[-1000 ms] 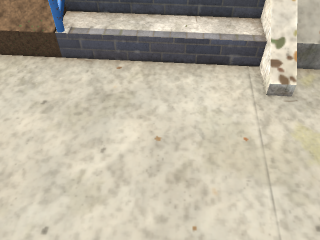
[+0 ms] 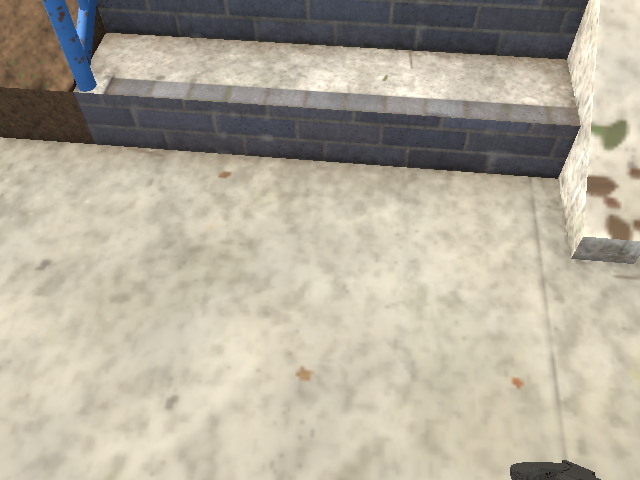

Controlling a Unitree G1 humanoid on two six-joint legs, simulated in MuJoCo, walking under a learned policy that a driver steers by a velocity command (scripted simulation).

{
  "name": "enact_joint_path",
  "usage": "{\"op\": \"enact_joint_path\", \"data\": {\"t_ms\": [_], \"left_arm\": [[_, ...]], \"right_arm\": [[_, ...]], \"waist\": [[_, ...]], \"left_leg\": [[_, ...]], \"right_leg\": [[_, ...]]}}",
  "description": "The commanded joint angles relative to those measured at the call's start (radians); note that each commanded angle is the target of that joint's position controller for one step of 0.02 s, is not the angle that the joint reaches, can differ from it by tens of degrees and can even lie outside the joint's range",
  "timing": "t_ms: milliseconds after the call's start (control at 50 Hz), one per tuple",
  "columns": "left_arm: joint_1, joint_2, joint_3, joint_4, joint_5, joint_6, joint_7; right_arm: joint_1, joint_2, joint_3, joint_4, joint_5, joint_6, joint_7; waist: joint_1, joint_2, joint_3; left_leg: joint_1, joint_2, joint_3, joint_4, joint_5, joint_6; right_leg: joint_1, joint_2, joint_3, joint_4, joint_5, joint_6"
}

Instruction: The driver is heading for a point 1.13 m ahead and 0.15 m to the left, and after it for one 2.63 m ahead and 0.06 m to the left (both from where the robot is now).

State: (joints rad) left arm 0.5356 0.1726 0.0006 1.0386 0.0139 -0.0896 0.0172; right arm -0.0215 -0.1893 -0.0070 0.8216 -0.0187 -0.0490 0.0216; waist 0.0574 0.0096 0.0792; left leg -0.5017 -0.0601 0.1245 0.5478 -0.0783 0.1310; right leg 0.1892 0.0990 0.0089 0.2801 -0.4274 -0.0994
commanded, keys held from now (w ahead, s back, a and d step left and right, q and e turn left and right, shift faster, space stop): w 0.58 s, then w+q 0.42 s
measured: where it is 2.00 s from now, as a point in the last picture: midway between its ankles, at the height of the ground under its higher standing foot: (298, 241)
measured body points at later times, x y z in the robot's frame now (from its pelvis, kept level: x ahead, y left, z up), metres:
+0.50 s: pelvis +0.27 -0.01 +0.02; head +0.30 -0.01 +0.47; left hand +0.47 +0.19 -0.10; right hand +0.16 -0.24 -0.12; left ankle +0.14 +0.05 -0.72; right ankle +0.44 -0.13 -0.69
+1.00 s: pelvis +0.54 -0.04 +0.02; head +0.56 -0.04 +0.47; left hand +0.44 +0.18 -0.13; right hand +0.72 -0.24 -0.11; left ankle +0.68 +0.11 -0.67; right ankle +0.45 -0.11 -0.72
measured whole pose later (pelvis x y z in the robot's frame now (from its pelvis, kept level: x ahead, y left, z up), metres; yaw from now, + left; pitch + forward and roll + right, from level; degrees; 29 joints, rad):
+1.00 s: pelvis +0.54 -0.04 +0.02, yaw +11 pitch +0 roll -1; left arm 0.44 0.17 0.03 1.04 0.02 -0.11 0.02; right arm 0.09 -0.20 -0.04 0.90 -0.02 -0.02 0.04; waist 0.03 0.03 0.06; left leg -0.64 0.07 0.07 0.75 0.01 0.08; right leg 0.07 0.06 -0.25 0.20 -0.29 -0.06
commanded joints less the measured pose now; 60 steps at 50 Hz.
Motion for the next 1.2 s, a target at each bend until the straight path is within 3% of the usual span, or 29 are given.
{"op": "enact_joint_path", "data": {"t_ms": [20, 40, 60, 80, 120, 160, 200, 240, 360, 480, 520, 560, 580, 600, 620, 640, 660, 680, 720, 820, 900, 1000, 1060, 1100, 1120, 1140, 1160, 1180, 1200], "left_arm": [[-0.069, 0.160, 0.028, -0.073, -0.001, -0.007, 0.000], [0.072, 0.029, 0.007, -0.078, -0.014, 0.000, -0.011], [0.024, 0.140, 0.033, -0.070, 0.004, 0.004, -0.010], [-0.075, 0.158, 0.040, -0.107, 0.006, -0.001, -0.014], [-0.137, 0.136, 0.042, -0.113, 0.014, 0.004, -0.022], [-0.106, 0.084, 0.033, -0.103, 0.024, 0.028, -0.035], [-0.143, 0.074, 0.033, -0.116, 0.025, 0.040, -0.042], [-0.245, 0.086, 0.034, -0.150, 0.024, 0.048, -0.045], [-0.491, 0.080, 0.025, -0.221, 0.008, 0.048, -0.049], [-0.633, 0.089, 0.023, -0.270, 0.006, 0.037, -0.046], [-0.590, 0.101, 0.029, -0.264, 0.006, 0.028, -0.042], [-0.367, 0.131, 0.049, -0.190, 0.010, 0.014, -0.027], [-0.188, 0.174, 0.069, -0.134, 0.026, 0.004, -0.015], [-0.037, 0.278, 0.095, -0.118, 0.056, -0.002, -0.004], [-0.051, 0.284, 0.103, -0.113, 0.029, 0.014, -0.017], [-0.161, 0.223, 0.091, -0.126, 0.003, 0.020, -0.024], [-0.253, 0.160, 0.075, -0.140, -0.001, 0.013, -0.028], [-0.292, 0.117, 0.064, -0.137, 0.004, 0.004, -0.029], [-0.271, 0.072, 0.049, -0.105, 0.004, -0.012, -0.020], [-0.175, 0.110, 0.055, -0.064, -0.001, -0.036, -0.012], [-0.126, 0.109, 0.049, -0.048, 0.000, -0.039, -0.004], [-0.038, 0.131, 0.050, -0.015, 0.003, -0.026, 0.015], [-0.047, 0.159, 0.056, -0.010, 0.008, -0.012, 0.029], [-0.068, 0.186, 0.066, -0.018, 0.013, 0.002, 0.031], [-0.077, 0.201, 0.071, -0.029, 0.012, 0.010, 0.026], [-0.112, 0.211, 0.074, -0.056, 0.006, 0.012, 0.017], [-0.077, 0.104, 0.055, -0.123, -0.012, 0.005, -0.006], [-0.192, 0.162, 0.068, -0.174, -0.006, -0.010, -0.015], [-0.279, 0.163, 0.065, -0.202, -0.007, -0.027, -0.021]], "right_arm": [[0.506, -0.218, -0.077, 0.103, -0.022, -0.012, -0.037], [0.495, -0.273, -0.088, 0.097, -0.045, -0.012, -0.031], [0.443, -0.224, -0.085, 0.099, 0.006, -0.007, -0.015], [0.324, -0.173, -0.072, 0.081, 0.017, -0.009, -0.012], [0.274, -0.092, -0.051, 0.090, 0.008, -0.029, -0.007], [0.313, -0.068, -0.039, 0.127, 0.007, -0.048, -0.014], [0.365, -0.094, -0.042, 0.156, 0.012, -0.063, -0.014], [0.402, -0.116, -0.044, 0.172, 0.012, -0.064, -0.013], [0.531, -0.109, -0.031, 0.208, 0.014, -0.059, -0.018], [0.604, -0.123, -0.028, 0.243, -0.007, -0.050, -0.036], [0.571, -0.135, -0.031, 0.245, -0.009, -0.048, -0.042], [0.535, -0.152, -0.035, 0.245, -0.004, -0.045, -0.042], [0.517, -0.145, -0.031, 0.233, 0.004, -0.047, -0.039], [0.550, -0.067, -0.011, 0.190, 0.030, -0.050, -0.032], [0.631, -0.071, -0.022, 0.210, 0.044, -0.047, -0.031], [0.544, -0.138, -0.042, 0.200, 0.018, -0.039, -0.035], [0.467, -0.116, -0.040, 0.178, 0.014, -0.042, -0.029], [0.442, -0.088, -0.039, 0.176, 0.014, -0.036, -0.026], [0.460, -0.055, -0.040, 0.181, -0.013, -0.007, -0.011], [0.323, -0.045, -0.047, 0.118, -0.010, 0.023, 0.009], [0.162, -0.038, -0.037, 0.056, -0.003, 0.019, 0.019], [0.005, -0.037, -0.025, -0.007, -0.008, 0.015, 0.028], [0.036, -0.058, -0.035, -0.008, -0.012, 0.015, 0.025], [0.161, -0.088, -0.052, 0.027, -0.016, 0.014, 0.020], [0.261, -0.115, -0.067, 0.057, -0.020, 0.009, 0.017], [0.411, -0.171, -0.093, 0.099, -0.034, 0.004, 0.007], [0.437, -0.285, -0.125, 0.089, -0.040, 0.009, -0.007], [0.441, -0.298, -0.128, 0.082, -0.009, 0.024, -0.008], [0.382, -0.277, -0.122, 0.085, 0.003, 0.025, -0.014]], "waist": [[-0.268, -0.013, -0.257], [-0.147, 0.189, -0.323], [-0.162, 0.055, -0.280], [-0.110, 0.035, -0.112], [-0.059, -0.031, -0.007], [-0.017, -0.008, -0.014], [-0.012, 0.006, -0.005], [-0.027, 0.017, 0.021], [-0.102, 0.043, 0.027], [-0.135, 0.062, 0.037], [-0.094, 0.068, 0.022], [0.004, 0.065, -0.087], [0.075, 0.044, -0.184], [0.092, -0.108, -0.332], [0.055, -0.221, -0.419], [0.015, -0.075, -0.247], [-0.009, -0.041, -0.125], [-0.039, -0.023, -0.056], [-0.082, -0.059, -0.026], [-0.089, -0.064, 0.001], [-0.063, -0.068, 0.027], [-0.023, -0.069, 0.044], [-0.056, -0.094, 0.005], [-0.114, -0.119, -0.073], [-0.153, -0.115, -0.132], [-0.230, -0.057, -0.206], [-0.175, 0.177, -0.297], [-0.189, 0.114, -0.329], [-0.165, 0.040, -0.170]], "left_leg": [[0.627, 0.165, -0.223, -0.078, -0.151, 0.098], [0.840, 0.453, -0.715, -0.119, -0.171, 0.247], [0.749, 0.435, -0.842, -0.269, -0.349, 0.271], [0.586, 0.407, -0.689, -0.332, -0.416, 0.235], [0.375, 0.324, -0.512, -0.392, -0.220, 0.167], [0.292, 0.273, -0.391, -0.417, -0.079, 0.129], [0.277, 0.251, -0.323, -0.435, 0.006, 0.123], [0.290, 0.232, -0.279, -0.461, 0.027, 0.108], [0.420, 0.197, -0.201, -0.436, 0.233, 0.039], [0.631, 0.259, -0.204, -0.350, 0.402, 0.066], [0.647, 0.273, -0.187, -0.277, 0.571, 0.057], [0.611, 0.247, -0.153, -0.041, 0.765, 0.029], [0.460, 0.214, -0.128, 0.166, 0.611, 0.011], [0.165, 0.120, -0.078, 0.515, 0.153, -0.021], [-0.056, -0.024, -0.117, 0.774, -0.444, -0.033], [-0.128, 0.056, -0.186, 0.799, -0.356, -0.022], [-0.120, 0.092, -0.187, 0.750, -0.271, -0.023], [-0.081, 0.124, -0.184, 0.691, -0.225, -0.025], [-0.008, 0.144, -0.181, 0.635, -0.191, -0.040], [-0.141, 0.155, -0.148, 0.569, -0.047, -0.054], [-0.166, 0.142, -0.096, 0.350, 0.089, -0.063], [-0.146, 0.112, -0.007, 0.126, 0.080, -0.031], [-0.049, 0.050, 0.040, 0.077, -0.043, 0.021], [0.092, -0.015, 0.060, 0.060, -0.147, 0.071], [0.222, -0.041, 0.046, 0.009, -0.171, 0.099], [0.450, 0.016, -0.068, -0.079, -0.190, 0.149], [0.785, 0.331, -0.549, -0.100, -0.213, 0.293], [0.823, 0.406, -0.880, -0.261, -0.238, 0.349], [0.706, 0.382, -0.705, -0.296, -0.190, 0.298]], "right_leg": [[-0.327, -0.206, 0.003, 0.685, 0.909, -0.010], [-0.688, -0.022, -0.029, 1.075, -0.071, 0.018], [-0.794, -0.030, 0.063, 1.142, -0.042, -0.009], [-0.834, -0.093, 0.063, 1.088, 0.071, -0.016], [-0.752, -0.147, 0.057, 0.985, 0.139, -0.009], [-0.668, -0.171, 0.045, 0.909, 0.152, 0.017], [-0.695, -0.188, 0.018, 0.854, 0.184, 0.035], [-0.773, -0.210, -0.006, 0.779, 0.266, 0.052], [-0.840, -0.191, -0.066, 0.493, 0.456, 0.077], [-0.855, -0.144, -0.084, 0.331, 0.374, 0.043], [-0.757, -0.113, -0.094, 0.277, 0.293, 0.010], [-0.475, -0.049, -0.117, 0.194, 0.276, -0.035], [-0.214, -0.110, -0.052, 0.179, 0.299, -0.072], [0.088, -0.405, 0.305, 0.162, 0.202, -0.150], [0.173, -0.556, 0.673, 0.026, 0.187, -0.254], [0.022, -0.502, 0.537, -0.007, 0.121, -0.212], [-0.137, -0.463, 0.398, -0.056, 0.151, -0.179], [-0.250, -0.415, 0.290, -0.097, 0.215, -0.130], [-0.353, -0.353, 0.145, -0.128, 0.319, -0.073], [-0.331, -0.323, -0.027, -0.153, 0.515, -0.042], [-0.298, -0.295, -0.126, -0.151, 0.617, -0.016], [-0.141, -0.337, -0.189, -0.118, 0.748, -0.012], [-0.058, -0.359, -0.239, 0.016, 1.087, -0.003], [-0.041, -0.368, -0.260, 0.238, 1.268, -0.009], [-0.088, -0.369, -0.260, 0.413, 1.212, -0.010], [-0.259, -0.344, -0.270, 0.685, 0.980, 0.014], [-0.704, -0.184, -0.259, 1.074, 0.143, 0.066], [-0.908, -0.061, -0.042, 1.232, -0.096, 0.073], [-0.992, -0.148, 0.026, 1.166, 0.027, 0.062]]}}
Velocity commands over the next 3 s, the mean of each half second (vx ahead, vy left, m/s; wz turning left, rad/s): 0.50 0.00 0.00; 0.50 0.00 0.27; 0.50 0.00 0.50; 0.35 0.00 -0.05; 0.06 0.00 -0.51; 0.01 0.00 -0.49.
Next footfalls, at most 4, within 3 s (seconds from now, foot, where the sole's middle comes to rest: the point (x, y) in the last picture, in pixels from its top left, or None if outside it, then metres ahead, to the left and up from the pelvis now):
0.02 left None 0.18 0.05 -0.76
0.58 right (412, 457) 0.49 -0.11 -0.76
1.14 left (323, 339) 0.74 0.08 -0.76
1.66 right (335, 225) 1.07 0.07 -0.76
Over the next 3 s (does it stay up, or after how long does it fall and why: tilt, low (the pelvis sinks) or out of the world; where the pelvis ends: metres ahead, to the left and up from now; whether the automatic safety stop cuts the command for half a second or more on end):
stays up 0.90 0.13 0.02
